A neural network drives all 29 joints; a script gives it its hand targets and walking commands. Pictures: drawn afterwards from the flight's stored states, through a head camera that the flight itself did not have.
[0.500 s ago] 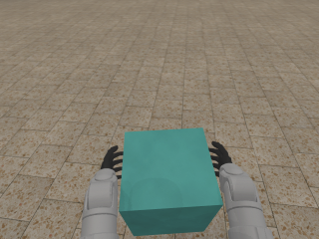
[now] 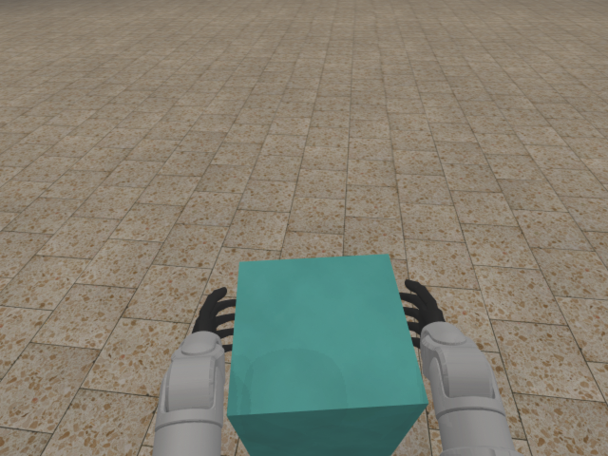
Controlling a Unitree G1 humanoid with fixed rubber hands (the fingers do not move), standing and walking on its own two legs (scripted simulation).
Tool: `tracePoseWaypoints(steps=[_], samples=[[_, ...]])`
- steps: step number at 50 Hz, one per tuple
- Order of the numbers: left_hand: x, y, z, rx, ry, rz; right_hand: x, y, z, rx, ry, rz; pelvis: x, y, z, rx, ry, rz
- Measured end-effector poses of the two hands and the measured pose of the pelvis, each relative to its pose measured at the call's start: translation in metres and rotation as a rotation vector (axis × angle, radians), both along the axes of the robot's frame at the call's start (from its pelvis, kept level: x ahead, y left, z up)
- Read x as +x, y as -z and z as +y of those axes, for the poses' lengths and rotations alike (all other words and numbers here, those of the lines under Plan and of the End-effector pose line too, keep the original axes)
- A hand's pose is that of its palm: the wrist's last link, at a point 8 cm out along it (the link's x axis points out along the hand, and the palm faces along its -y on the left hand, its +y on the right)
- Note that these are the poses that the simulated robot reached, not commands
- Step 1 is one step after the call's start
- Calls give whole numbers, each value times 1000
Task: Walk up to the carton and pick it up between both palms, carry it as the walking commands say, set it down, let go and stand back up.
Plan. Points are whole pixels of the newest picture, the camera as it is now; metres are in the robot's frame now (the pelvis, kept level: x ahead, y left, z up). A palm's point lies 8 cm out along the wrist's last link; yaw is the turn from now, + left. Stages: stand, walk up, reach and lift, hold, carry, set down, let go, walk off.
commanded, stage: hold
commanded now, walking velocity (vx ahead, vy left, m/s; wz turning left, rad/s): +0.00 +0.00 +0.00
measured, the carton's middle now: (318, 363) +0.28 +0.00 -0.03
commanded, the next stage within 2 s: carry in 0.98 s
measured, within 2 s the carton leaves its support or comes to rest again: neither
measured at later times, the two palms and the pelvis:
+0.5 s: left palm (204, 345) +0.28 +0.15 +0.04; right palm (430, 334) +0.28 -0.15 +0.05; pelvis -0.01 +0.00 +0.00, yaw +0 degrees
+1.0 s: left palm (204, 346) +0.28 +0.15 +0.04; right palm (429, 335) +0.28 -0.15 +0.05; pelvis +0.00 +0.00 +0.00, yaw +0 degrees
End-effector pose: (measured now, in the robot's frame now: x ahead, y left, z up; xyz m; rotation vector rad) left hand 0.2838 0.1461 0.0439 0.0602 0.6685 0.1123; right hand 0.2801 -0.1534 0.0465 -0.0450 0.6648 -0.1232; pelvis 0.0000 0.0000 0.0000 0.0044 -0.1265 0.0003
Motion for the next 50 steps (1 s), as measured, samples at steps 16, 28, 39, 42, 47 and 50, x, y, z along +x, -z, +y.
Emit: tracePoseWaypoints(steps=[16, 28, 39, 42, 47, 50], samples=[[-5, 0, 0, -4, -8, 1, -4, -1, 1, 3, -1, 1, -7, 1, -1, 1, 0, -7], [-4, 0, 2, -5, -8, 0, -2, -1, 2, 1, -3, 0, -7, 1, 1, 1, 3, -4], [-4, 1, 3, 0, -3, 2, -2, 0, 3, -4, -6, 1, -4, 0, 2, 0, 4, -1], [-5, 1, 3, 1, -3, 3, -3, 0, 3, -5, -7, 2, -4, 0, 2, 0, 4, 0], [-6, 2, 3, 2, -3, 3, -3, 1, 3, -6, -8, 2, -4, 0, 2, 0, 4, 0], [-5, 1, 3, -5, -9, -1, -2, 1, 3, 0, -6, -1, -4, 3, 2, 2, 4, 40]])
